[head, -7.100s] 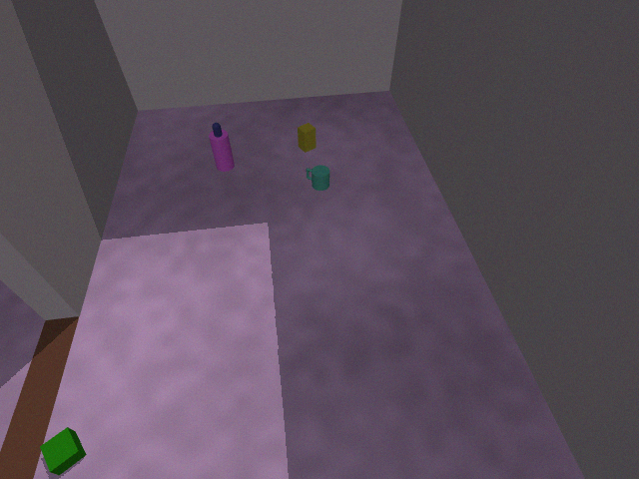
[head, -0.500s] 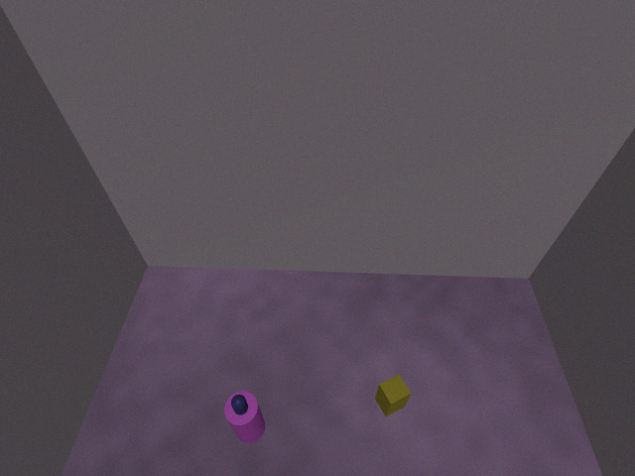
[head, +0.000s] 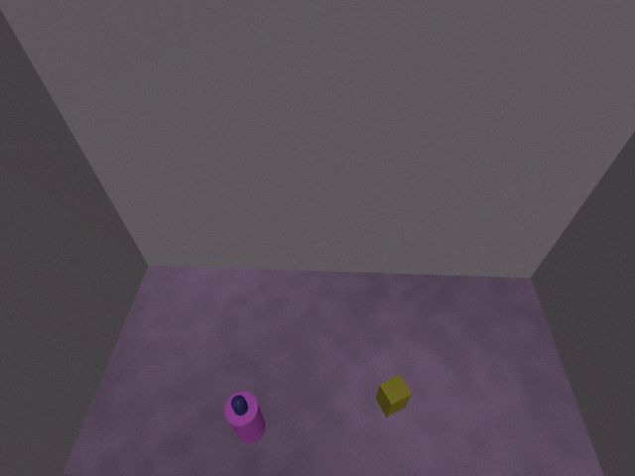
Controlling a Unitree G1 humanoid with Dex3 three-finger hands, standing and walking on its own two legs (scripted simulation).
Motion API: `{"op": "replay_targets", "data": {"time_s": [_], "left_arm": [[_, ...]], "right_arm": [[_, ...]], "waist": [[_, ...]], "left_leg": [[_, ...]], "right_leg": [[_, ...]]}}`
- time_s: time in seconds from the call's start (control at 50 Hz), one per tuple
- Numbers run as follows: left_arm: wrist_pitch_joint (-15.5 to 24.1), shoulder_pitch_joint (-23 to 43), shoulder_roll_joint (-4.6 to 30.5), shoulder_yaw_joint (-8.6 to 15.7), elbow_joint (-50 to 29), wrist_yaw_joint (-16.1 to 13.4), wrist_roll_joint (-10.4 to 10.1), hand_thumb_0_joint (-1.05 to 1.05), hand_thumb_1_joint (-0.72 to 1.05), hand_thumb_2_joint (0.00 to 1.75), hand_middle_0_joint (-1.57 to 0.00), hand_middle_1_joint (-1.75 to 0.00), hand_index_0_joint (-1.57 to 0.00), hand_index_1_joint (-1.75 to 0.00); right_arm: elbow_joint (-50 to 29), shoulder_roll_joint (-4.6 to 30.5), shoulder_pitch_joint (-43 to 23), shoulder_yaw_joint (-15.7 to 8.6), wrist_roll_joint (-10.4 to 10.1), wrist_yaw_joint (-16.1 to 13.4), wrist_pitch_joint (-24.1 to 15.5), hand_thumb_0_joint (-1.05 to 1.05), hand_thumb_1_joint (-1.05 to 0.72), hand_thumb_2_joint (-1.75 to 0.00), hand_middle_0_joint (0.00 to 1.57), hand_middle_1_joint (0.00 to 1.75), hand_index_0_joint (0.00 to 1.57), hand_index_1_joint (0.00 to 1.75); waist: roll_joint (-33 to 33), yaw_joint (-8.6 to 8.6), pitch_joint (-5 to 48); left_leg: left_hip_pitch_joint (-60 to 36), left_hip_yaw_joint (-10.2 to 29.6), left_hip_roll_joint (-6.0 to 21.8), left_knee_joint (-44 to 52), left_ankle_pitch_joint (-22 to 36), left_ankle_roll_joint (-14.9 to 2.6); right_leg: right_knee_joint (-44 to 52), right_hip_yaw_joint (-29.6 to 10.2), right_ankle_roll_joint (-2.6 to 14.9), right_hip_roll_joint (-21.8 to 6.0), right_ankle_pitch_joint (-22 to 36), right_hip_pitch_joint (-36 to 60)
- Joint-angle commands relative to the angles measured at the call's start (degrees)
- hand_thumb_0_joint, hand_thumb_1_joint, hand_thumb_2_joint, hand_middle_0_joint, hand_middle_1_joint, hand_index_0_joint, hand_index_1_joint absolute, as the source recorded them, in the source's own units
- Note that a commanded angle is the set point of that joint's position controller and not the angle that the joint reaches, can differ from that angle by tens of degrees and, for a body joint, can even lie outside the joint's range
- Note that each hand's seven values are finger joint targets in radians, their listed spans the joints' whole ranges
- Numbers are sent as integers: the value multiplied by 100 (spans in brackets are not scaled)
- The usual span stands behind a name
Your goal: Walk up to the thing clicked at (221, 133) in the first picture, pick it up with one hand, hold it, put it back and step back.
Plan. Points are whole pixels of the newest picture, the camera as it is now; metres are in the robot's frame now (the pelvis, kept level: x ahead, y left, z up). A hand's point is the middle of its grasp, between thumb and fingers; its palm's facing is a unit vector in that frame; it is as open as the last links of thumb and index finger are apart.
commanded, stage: stand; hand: left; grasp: from the side
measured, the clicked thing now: (244, 415) +0.38 +0.23 -0.66
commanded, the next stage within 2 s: go down in 0.64 s
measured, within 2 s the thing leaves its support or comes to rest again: neither
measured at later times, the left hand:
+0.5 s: hand out of the picture +0.08 +0.25 -0.15, palm faces -0.03 -0.94 -0.35, open 7.4 cm
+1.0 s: hand out of the picture +0.15 +0.26 -0.16, palm faces +0.04 -0.94 -0.34, open 11.4 cm
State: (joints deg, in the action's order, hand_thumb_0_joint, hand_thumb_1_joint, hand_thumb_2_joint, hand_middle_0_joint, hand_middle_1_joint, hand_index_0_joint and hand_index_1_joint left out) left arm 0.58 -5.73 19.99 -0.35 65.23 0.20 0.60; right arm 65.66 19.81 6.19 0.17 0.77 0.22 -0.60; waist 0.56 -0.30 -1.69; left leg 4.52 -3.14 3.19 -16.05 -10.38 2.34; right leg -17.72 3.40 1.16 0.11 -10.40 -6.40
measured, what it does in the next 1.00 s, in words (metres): stands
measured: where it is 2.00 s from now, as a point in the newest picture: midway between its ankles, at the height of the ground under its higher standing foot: outside the picture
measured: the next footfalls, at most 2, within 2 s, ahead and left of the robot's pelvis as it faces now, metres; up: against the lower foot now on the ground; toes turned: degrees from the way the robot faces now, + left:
none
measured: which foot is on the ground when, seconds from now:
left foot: down 0.00-1.00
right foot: down 0.00-1.00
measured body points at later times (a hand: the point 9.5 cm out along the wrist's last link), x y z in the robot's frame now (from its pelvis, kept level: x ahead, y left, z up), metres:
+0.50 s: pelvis +0.00 +0.00 +0.00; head +0.01 -0.01 +0.45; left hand +0.08 +0.30 -0.13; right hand +0.07 -0.30 -0.14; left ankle -0.02 +0.14 -0.75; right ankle -0.01 -0.10 -0.75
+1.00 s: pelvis -0.01 +0.00 -0.02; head +0.05 +0.00 +0.43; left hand +0.14 +0.31 -0.14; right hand +0.08 -0.26 -0.14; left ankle -0.02 +0.14 -0.75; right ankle -0.01 -0.10 -0.75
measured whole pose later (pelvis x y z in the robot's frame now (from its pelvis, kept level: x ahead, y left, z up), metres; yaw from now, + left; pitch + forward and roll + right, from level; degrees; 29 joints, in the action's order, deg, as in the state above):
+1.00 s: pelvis -0.01 +0.00 -0.02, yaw +1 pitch +6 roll +0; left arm 0.0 1.7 19.1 10.0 57.9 2.0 4.8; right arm 45.7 14.4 13.2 -1.3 -1.5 -1.6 -2.4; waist -0.6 -1.3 -1.0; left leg 21.2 -2.0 2.7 -30.5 -15.5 1.7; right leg -31.6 4.1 1.2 -1.1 -15.6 -22.4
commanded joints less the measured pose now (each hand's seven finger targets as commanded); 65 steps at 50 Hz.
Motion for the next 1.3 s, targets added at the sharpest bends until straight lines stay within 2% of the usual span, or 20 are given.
{"op": "replay_targets", "data": {"time_s": [0.0, 0.2, 0.32, 0.5, 0.7, 0.72, 0.74, 0.76, 0.78, 0.8, 0.82, 0.84, 0.86, 0.88, 0.92, 0.98, 1.04, 1.06, 1.14, 1.28], "left_arm": [[146, 278, 1282, 246, -337, -91, -31, 0, 90, 90, -20, -30, -20, -30], [153, 266, 1277, 248, -338, -97, -29, 0, 90, 90, -20, -30, -20, -30], [149, 250, 1274, 260, -335, -98, -16, 0, 90, 90, -20, -30, -20, -30], [145, 216, 1258, 255, -352, -90, -16, 0, 90, 90, -20, -30, -20, -30], [127, 209, 1266, 271, -326, -84, -25, 0, 90, 90, -20, -30, -20, -30], [128, 226, 1287, 278, -335, -85, -21, 0, 82, 82, -28, -22, -28, -22], [613, 2236, 220, 293, -2346, -147, -275, 0, 74, 74, -20, -14, -20, -14], [494, 2492, 497, 401, -1734, -168, -254, 0, 66, 66, -12, -6, -12, -6], [281, 1333, 1313, 880, -863, -185, -57, 0, 58, 58, -4, -3, -4, -3], [223, 1267, 1361, 972, -616, -98, 55, 0, 50, 50, -3, -4, -4, -3], [235, 1634, 1452, 1060, -749, -14, 144, 0, 42, 42, -4, -3, -5, -2], [289, 1460, 1655, 1288, -812, 37, 299, 0, 34, 34, -3, -3, -4, -2], [225, 692, 1384, 1288, -482, 91, 367, 0, 26, 26, -4, -4, -5, -3], [178, 493, 1190, 1254, -607, 143, 407, 0, 23, 18, -5, -5, -5, -3], [78, 400, 1364, 1468, -1053, 105, 452, 0, 13, 12, -6, -4, -6, -3], [-202, 481, 1188, 1407, -1652, 109, 441, 0, -4, 8, -7, -5, -8, -4], [-397, 511, 1182, 1442, -1993, 109, 389, 0, -19, 6, -8, -4, -8, -4], [-450, 363, 1012, 1379, -1967, 136, 372, 0, -24, 5, -8, -5, -8, -4], [-454, 354, 931, 1377, -2693, 198, 289, 0, -41, 4, -9, -7, -8, -7], [-715, -365, 1007, 1519, -3928, 195, 274, 0, -55, 2, -10, -8, -9, -8]], "right_arm": [[-312, 1188, -181, -216, 0, -65, -99, 0, -90, -90, 20, 30, 20, 30], [-366, 1197, -166, -230, 5, -62, -85, 0, -90, -90, 20, 30, 20, 30], [-385, 1199, -200, -225, -14, -76, -101, 0, -90, -90, 20, 30, 20, 30], [-385, 1201, -187, -226, -8, -80, -99, 0, -90, -90, 20, 30, 20, 30], [-388, 1209, -168, -211, -9, -82, -101, 0, -90, -90, 20, 30, 20, 30], [-398, 1199, -172, -215, -8, -79, -108, 0, -98, -92, 21, 30, 21, 30], [-1991, 266, -7, -45, -380, -186, -355, 0, -97, -92, 20, 30, 20, 30], [-1658, 397, 277, -46, -410, -239, -341, 0, -95, -91, 20, 30, 20, 30], [-1680, 627, 506, -195, -412, -296, -275, 0, -97, -92, 20, 30, 20, 30], [-1790, 613, 554, -269, -352, -277, -257, 0, -97, -92, 20, 30, 20, 30], [-1948, 570, 603, -294, -326, -274, -280, 0, -98, -92, 20, 30, 20, 30], [-2087, 580, 669, -414, -243, -272, -309, 0, -97, -92, 20, 30, 20, 30], [-2141, 507, 820, -437, -205, -257, -308, 0, -97, -92, 20, 30, 20, 30], [-2320, 493, 872, -464, -203, -243, -320, 0, -96, -92, 20, 30, 20, 30], [-2559, 484, 858, -506, -218, -249, -347, 0, -94, -91, 20, 30, 20, 30], [-2899, 421, 774, -512, -252, -255, -351, 0, -92, -90, 20, 30, 20, 30], [-3125, 395, 669, -502, -245, -268, -414, 0, -90, -90, 20, 30, 20, 30], [-3153, 369, 743, -496, -235, -269, -443, 0, -89, -89, 20, 30, 20, 30], [-3306, 369, 820, -520, -202, -277, -580, 0, -86, -89, 20, 30, 20, 30], [-3688, 355, 721, -534, -224, -337, -755, 0, -85, -88, 20, 30, 20, 30]], "waist": [[-57, -1, 380], [-87, -12, 367], [-7, 11, 397], [-20, 19, 443], [10, 21, 308], [-19, 4, 370], [260, -652, -311], [-86, -426, -50], [-243, -223, -28], [-396, -198, 300], [-434, -160, 464], [-333, -32, 1011], [-210, 66, 1196], [-143, 100, 1388], [133, 203, 1568], [110, 46, 1477], [-23, -8, 1333], [-71, -78, 1355], [27, -96, 1433], [246, -92, 1782]], "left_leg": [[-41, 466, 601, 156, 847, -231], [-44, 458, 592, 132, 790, -248], [-116, 479, 620, 137, 1100, -234], [-174, 436, 622, 94, 1042, -253], [-98, 472, 609, 203, 787, -244], [-144, 471, 634, 193, 884, -241], [748, -149, -353, -270, 194, -316], [745, -91, -346, -341, 141, -360], [877, -86, -328, -398, 144, -356], [1045, -62, -359, -666, 167, -382], [1172, -29, -350, -856, 259, -399], [1193, -19, -364, -1020, 423, -387], [1354, -28, -426, -1179, 592, -357], [1381, -8, -436, -1296, 700, -337], [1435, 2, -475, -1381, 888, -294], [1480, 42, -435, -1481, 769, -292], [1768, 79, -384, -1748, 527, -286], [1862, 71, -378, -1911, 465, -305], [2173, 165, -296, -2334, 336, -260], [2571, 300, -240, -2853, 207, -229]], "right_leg": [[280, -721, 12, -860, 1201, 128], [300, -702, -1, -846, 1163, 118], [222, -658, 15, -835, 1457, 188], [251, -705, 29, -860, 1483, 196], [293, -709, 21, -830, 1125, 120], [252, -703, 36, -838, 1192, 161], [-16, -295, -61, -121, 646, -1036], [-17, -218, -99, -135, 436, -710], [-55, -156, -77, -97, 286, -692], [-226, -176, -77, -130, 276, -720], [-462, -167, -78, -134, 404, -784], [-714, -204, -81, -179, 669, -609], [-892, -210, -72, -213, 858, -543], [-1076, -204, -48, -183, 925, -553], [-1142, -195, -28, -156, 1068, -510], [-1194, -162, -25, -110, 865, -802], [-1396, -116, -22, -71, 512, -1229], [-1548, -122, -36, -68, 481, -1388], [-2058, -67, -17, -26, 251, -1927], [-2617, -29, -17, -25, 58, -2427]]}}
